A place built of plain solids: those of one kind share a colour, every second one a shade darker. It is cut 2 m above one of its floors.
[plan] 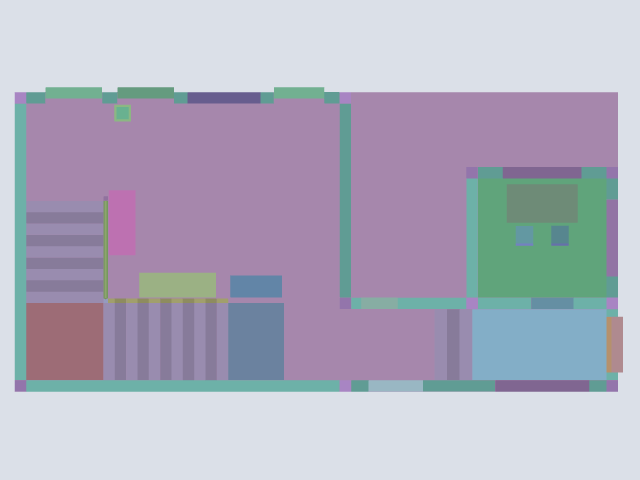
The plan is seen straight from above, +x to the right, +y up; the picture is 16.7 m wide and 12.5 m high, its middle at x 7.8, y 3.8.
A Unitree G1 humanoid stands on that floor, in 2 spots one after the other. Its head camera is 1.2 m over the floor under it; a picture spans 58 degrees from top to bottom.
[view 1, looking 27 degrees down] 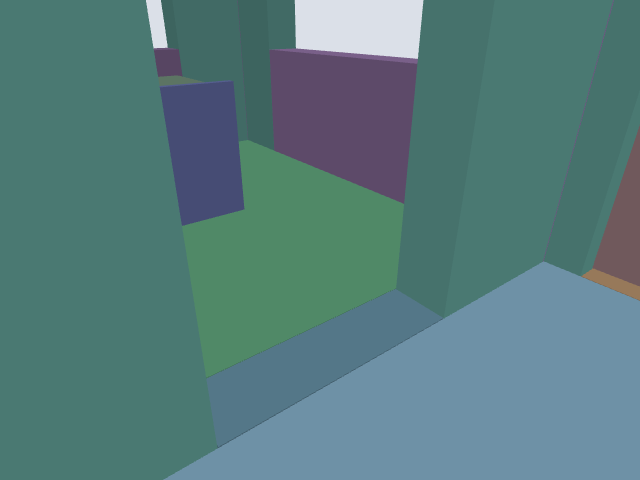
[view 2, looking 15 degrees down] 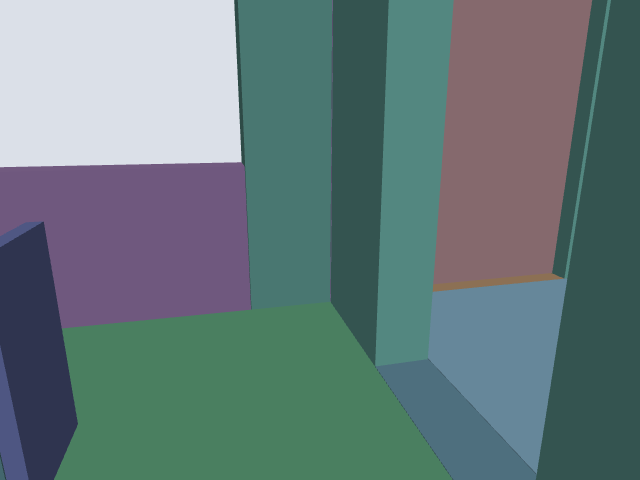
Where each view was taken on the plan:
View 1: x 13.00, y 1.07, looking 53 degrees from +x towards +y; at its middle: deck_room_slab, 2.64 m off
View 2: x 12.55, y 3.05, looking -14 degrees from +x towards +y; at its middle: wall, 2.89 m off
